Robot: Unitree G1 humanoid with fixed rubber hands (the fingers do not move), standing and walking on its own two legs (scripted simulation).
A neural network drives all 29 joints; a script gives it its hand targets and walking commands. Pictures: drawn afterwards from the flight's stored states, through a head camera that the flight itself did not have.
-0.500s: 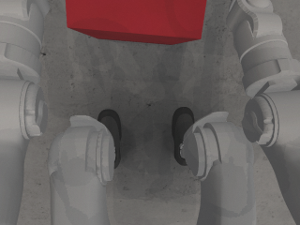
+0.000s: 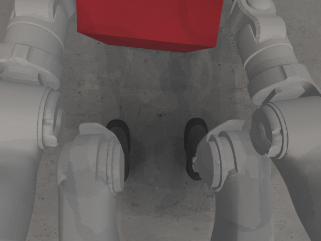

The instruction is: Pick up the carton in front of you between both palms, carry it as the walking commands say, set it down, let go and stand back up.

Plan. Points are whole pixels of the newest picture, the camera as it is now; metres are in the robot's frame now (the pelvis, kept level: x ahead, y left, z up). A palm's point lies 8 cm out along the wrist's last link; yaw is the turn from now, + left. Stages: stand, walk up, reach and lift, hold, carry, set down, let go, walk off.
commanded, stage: reach and lift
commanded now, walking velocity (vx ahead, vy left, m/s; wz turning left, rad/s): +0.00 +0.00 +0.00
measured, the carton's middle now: out of the picture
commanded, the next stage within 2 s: none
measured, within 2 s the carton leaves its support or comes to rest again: leaves its support in 0.32 s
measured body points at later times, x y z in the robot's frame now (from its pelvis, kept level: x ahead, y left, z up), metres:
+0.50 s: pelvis +0.01 +0.00 +0.00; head +0.34 +0.04 +0.30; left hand +0.56 +0.18 -0.12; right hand +0.56 -0.12 -0.11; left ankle +0.11 +0.12 -0.34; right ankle +0.12 -0.13 -0.34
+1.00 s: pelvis +0.00 -0.01 +0.12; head +0.26 +0.02 +0.49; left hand +0.51 +0.18 +0.06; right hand +0.52 -0.12 +0.06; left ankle +0.11 +0.12 -0.34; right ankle +0.12 -0.13 -0.34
